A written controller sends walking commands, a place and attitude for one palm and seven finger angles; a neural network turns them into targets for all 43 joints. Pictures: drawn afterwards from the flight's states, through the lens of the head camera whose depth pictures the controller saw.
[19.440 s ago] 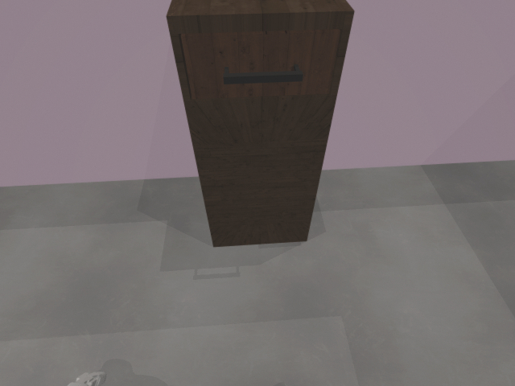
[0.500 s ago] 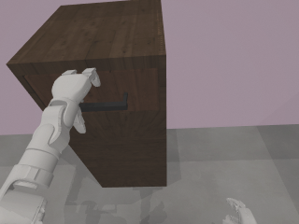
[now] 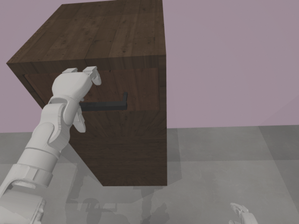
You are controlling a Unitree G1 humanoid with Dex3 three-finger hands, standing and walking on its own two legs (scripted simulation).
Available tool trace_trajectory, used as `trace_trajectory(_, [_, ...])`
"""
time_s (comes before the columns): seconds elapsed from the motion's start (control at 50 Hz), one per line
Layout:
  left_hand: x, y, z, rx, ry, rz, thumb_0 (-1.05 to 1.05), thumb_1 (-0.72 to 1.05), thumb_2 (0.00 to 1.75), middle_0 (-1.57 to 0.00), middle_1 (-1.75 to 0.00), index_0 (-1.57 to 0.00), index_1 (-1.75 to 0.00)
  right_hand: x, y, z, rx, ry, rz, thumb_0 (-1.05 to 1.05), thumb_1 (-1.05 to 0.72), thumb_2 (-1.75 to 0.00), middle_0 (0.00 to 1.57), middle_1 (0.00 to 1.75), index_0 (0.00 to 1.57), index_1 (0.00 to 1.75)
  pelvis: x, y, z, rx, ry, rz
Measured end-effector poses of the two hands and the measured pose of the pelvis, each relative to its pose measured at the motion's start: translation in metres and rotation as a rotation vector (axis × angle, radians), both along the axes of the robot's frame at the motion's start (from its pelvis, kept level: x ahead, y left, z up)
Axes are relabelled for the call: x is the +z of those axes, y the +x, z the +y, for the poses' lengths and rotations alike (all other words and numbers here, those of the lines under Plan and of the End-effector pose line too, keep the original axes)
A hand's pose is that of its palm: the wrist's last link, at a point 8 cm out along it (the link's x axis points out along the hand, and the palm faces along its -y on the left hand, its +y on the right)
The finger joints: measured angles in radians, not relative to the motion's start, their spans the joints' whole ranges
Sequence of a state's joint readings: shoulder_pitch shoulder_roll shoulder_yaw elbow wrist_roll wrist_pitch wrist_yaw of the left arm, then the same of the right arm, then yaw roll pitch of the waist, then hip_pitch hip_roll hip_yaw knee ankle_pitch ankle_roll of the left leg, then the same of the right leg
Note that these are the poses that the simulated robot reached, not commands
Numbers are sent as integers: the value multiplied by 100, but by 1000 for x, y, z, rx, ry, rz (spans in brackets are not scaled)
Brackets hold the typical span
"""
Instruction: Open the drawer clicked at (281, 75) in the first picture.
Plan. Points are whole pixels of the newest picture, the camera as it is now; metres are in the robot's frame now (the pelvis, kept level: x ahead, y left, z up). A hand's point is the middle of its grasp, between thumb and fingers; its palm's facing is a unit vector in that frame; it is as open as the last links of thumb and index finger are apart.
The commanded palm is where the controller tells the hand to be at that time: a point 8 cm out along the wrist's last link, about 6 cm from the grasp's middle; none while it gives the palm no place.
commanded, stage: lower the fingers behind the handle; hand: left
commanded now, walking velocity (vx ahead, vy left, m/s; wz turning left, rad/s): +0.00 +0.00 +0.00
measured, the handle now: (95, 101) +0.44 +0.21 +0.09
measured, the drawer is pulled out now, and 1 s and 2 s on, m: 0.00 0.00 0.00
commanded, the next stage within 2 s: close the thumb around the handle in 1.64 s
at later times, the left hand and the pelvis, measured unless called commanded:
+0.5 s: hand (89, 105) +0.39 +0.21 +0.12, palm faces +0.02 -0.05 -1.00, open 13.8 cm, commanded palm +0.37 +0.23 +0.17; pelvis -0.01 -0.01 +0.00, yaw -1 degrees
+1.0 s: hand (85, 118) +0.38 +0.23 +0.07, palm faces -0.05 -0.04 -1.00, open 13.8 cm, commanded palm +0.37 +0.23 +0.14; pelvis -0.01 -0.01 -0.01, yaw -1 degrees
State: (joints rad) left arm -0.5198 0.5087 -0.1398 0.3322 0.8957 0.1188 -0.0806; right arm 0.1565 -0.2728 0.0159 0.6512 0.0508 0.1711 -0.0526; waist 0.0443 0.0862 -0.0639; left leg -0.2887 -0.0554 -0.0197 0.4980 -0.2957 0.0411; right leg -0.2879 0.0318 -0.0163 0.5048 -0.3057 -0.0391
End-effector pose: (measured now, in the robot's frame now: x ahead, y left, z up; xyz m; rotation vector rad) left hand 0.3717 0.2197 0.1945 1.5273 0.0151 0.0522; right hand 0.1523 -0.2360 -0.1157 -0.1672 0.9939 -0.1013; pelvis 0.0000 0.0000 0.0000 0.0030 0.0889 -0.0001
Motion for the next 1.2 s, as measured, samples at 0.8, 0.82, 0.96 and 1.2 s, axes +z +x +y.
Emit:
trace_trajectory(0.8, [-39,2,-2,20,8,57,0,-49,30,-34,-125,-32,-122,-3,-36,-26,-77,-37,32,1,-90,-90,20,30,20,30,-3,-12,-13,-24,7,26])
trace_trajectory(0.82, [-44,1,1,28,7,76,0,-49,30,-34,-124,-32,-122,-3,-37,-27,-79,-39,31,1,-90,-90,20,30,20,30,-3,-12,-13,-25,7,28])
trace_trajectory(0.96, [-65,-8,13,-9,2,97,0,-49,30,-32,-122,-32,-121,-4,-47,-34,-94,-74,50,1,-90,-90,20,30,20,30,-5,-13,-12,-18,2,45])
trace_trajectory(1.2, [-70,3,7,0,6,8,0,-49,30,-36,-125,-35,-123,-17,-60,-22,-99,-51,114,1,-90,-90,20,30,20,30,-10,-11,-2,-11,-2,72])
